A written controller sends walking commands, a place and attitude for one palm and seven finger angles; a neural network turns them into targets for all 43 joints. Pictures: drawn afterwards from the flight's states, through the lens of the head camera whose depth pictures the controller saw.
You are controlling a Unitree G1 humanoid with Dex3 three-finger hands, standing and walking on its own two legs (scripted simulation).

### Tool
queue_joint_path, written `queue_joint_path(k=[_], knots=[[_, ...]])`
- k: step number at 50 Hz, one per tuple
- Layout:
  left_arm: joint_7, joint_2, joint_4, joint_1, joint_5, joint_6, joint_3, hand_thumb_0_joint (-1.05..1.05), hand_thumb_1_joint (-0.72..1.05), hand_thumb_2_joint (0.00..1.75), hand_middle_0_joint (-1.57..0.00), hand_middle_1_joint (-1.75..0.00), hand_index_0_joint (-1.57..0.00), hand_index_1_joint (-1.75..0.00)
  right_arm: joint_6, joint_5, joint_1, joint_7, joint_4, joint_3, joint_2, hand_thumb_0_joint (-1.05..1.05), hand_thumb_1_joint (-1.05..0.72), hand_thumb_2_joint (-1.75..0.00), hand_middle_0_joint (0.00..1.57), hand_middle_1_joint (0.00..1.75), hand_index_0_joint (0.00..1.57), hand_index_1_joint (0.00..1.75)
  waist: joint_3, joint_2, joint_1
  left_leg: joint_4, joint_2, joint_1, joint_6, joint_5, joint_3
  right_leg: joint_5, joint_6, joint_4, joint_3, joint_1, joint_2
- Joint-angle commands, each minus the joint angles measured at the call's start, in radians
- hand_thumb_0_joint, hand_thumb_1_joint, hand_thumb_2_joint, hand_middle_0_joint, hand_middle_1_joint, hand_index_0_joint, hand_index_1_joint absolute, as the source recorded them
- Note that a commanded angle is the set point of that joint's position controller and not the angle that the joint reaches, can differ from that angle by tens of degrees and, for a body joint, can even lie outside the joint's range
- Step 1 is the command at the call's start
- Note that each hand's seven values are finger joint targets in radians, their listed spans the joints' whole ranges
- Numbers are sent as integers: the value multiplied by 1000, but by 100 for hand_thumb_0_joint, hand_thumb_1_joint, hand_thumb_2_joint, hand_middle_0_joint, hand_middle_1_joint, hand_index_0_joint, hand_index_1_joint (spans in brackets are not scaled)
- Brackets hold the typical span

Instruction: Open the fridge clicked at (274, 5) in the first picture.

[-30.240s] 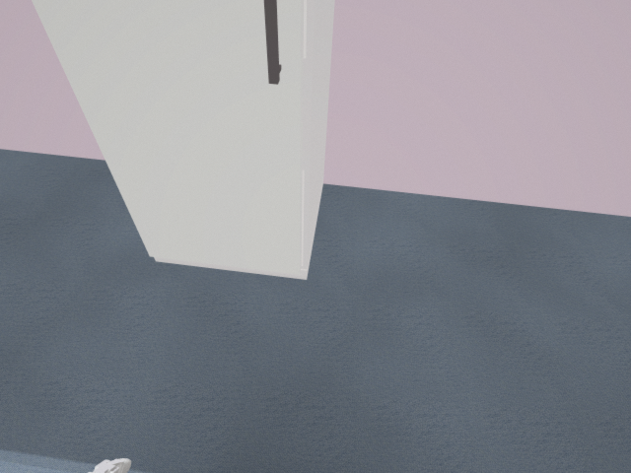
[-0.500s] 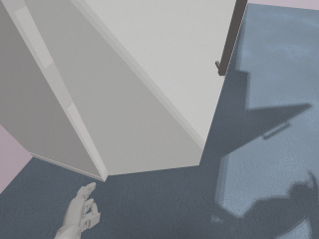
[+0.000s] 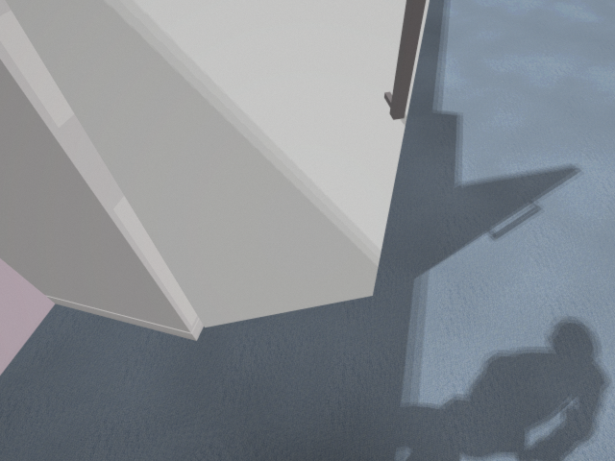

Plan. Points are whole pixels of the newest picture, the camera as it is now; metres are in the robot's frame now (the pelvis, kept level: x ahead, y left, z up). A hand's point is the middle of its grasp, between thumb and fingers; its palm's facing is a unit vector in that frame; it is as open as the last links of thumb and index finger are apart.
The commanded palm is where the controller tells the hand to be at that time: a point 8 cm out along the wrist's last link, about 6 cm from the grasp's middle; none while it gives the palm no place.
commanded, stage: let the arm hang, fingers relaxed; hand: right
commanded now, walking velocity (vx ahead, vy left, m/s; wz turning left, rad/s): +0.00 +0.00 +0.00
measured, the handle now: out of the picture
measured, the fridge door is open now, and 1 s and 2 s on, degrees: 64 64 64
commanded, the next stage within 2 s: look to check the result in 0.68 s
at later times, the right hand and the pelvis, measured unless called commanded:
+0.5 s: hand out of the picture +0.05 -0.20 -0.17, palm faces -0.02 +0.97 -0.23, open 7.4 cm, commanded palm none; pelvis +0.01 -0.01 +0.00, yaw +1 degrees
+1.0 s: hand out of the picture +0.09 -0.23 -0.15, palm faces -0.04 +0.95 -0.31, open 7.4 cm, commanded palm none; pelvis +0.02 +0.01 +0.01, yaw +1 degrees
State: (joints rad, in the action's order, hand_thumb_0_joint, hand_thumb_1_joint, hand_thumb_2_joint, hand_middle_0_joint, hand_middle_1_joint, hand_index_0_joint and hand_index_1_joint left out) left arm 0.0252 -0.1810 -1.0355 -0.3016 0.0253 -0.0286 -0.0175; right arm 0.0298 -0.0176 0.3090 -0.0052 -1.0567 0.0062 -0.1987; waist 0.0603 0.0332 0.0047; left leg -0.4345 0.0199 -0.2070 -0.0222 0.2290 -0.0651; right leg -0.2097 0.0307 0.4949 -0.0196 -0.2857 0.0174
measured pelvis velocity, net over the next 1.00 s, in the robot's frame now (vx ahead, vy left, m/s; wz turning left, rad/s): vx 0.02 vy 0.01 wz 0.02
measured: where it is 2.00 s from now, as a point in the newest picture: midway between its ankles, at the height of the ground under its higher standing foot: outside the picture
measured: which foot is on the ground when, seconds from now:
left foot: down 0.00-1.00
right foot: down 0.00-1.00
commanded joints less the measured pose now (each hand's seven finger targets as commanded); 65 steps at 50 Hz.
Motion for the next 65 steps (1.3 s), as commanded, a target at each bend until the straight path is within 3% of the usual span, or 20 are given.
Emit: queue_joint_path(k=[1,5,11,16,19,24,37,38,45,53,65], knots=[[13,-134,28,0,-4,31,41,0,90,90,-20,-30,-20,-30,-38,5,-2,-12,5,22,-118,0,-90,-90,20,30,20,30,-52,-110,-7,110,-103,38,-39,53,120,-83,26,-162,-122,-10,-109],[16,-133,-4,-24,-7,34,48,0,90,90,-20,-30,-20,-30,-41,5,12,-15,-40,20,-114,0,-90,-90,20,30,20,30,-36,-51,-6,117,-107,28,-37,54,114,-73,28,-168,-117,5,-111],[16,-133,-27,-27,-5,35,54,0,90,90,-20,-30,-20,-30,-42,3,3,-19,-62,24,-119,0,-90,-90,20,30,20,30,-4,-16,-8,116,-107,5,-37,69,123,-79,31,-183,-115,1,-112],[12,-148,-32,3,-4,39,55,0,90,90,-20,-30,-20,-30,-43,1,-24,-19,-57,26,-134,0,-90,-90,20,30,20,30,6,-29,-6,111,-109,-1,-32,59,122,-71,30,-197,-119,6,-116],[10,-144,-32,28,-4,43,52,0,90,90,-20,-30,-20,-30,-47,0,-38,-20,-53,26,-134,0,-90,-90,20,30,20,30,-24,-28,-4,107,-115,20,-28,4,121,11,26,-181,-108,31,-116],[8,-160,-33,66,-3,45,50,0,90,90,-20,-30,-20,-30,-48,0,-84,-18,-40,28,-154,0,-90,-90,20,30,20,30,-9,-45,-6,114,-117,24,-23,-26,127,56,20,-192,-108,43,-120],[5,-246,-31,154,-5,54,57,0,90,90,-20,-30,-20,-30,-63,5,-174,-11,-18,40,-232,0,-90,-90,20,30,20,30,-84,-50,-10,139,-138,81,-28,-133,135,179,9,-183,-96,129,-126],[4,-257,-27,156,-8,54,58,0,90,90,-20,-30,-20,-30,-66,3,-176,-11,-16,42,-244,0,-90,-90,20,30,20,30,-94,-31,-10,141,-137,86,-28,-154,139,195,8,-178,-96,139,-128],[3,-293,-34,188,-7,51,57,0,90,90,-20,-30,-20,-30,-64,7,-210,-8,-22,41,-275,0,-90,-90,20,30,20,30,-92,-40,-13,163,-144,94,-28,-143,143,181,5,-195,-97,159,-134],[2,-325,-31,212,-10,51,56,0,90,90,-20,-30,-20,-30,-68,7,-223,-8,-26,41,-306,0,-90,-90,20,30,20,30,-112,-27,-13,171,-149,116,-27,-223,148,232,0,-193,-90,193,-139],[2,-335,-30,225,-8,50,53,0,90,90,-20,-30,-20,-30,-69,8,-242,-10,-20,39,-317,0,-90,-90,20,30,20,30,-111,-26,-16,182,-153,131,-25,-269,153,247,-6,-203,-80,213,-142]])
